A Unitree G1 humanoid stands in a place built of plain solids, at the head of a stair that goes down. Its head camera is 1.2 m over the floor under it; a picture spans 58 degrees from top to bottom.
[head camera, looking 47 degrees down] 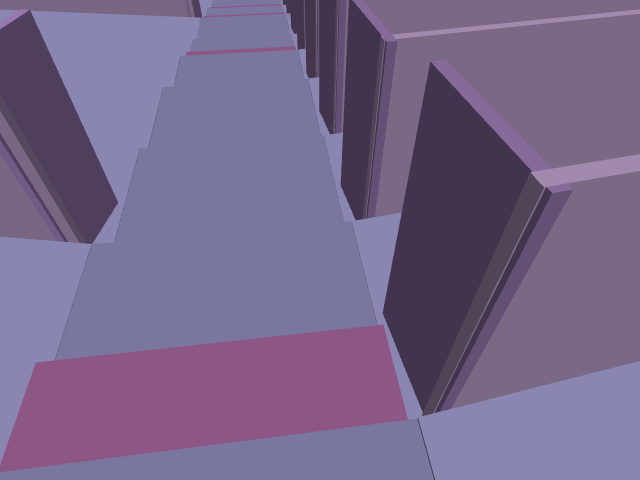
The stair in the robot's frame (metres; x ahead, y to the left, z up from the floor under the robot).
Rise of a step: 0.10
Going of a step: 0.49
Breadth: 1.16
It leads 7 degrees to the left of straight ahead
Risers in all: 3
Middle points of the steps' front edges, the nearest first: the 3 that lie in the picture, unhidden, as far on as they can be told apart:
0.38 0.31 0.00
0.74 0.35 -0.10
1.36 0.43 -0.21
